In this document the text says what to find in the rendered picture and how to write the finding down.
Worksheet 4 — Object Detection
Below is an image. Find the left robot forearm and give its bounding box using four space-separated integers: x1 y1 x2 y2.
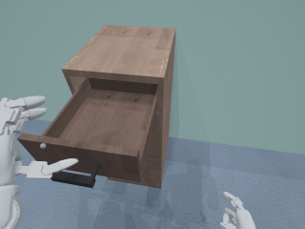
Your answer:
0 184 24 229

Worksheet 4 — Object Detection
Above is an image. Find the handle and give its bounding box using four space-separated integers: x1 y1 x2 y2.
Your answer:
51 158 100 188

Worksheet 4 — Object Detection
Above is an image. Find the cabinet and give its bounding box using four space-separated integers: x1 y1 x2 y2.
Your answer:
61 25 176 189

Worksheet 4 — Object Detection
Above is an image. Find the drawer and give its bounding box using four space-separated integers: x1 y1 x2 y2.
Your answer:
17 77 158 182

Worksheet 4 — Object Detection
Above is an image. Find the left robot hand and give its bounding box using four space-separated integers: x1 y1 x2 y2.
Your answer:
0 95 78 186

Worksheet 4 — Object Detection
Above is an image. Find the right robot hand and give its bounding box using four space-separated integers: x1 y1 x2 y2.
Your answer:
220 192 256 229

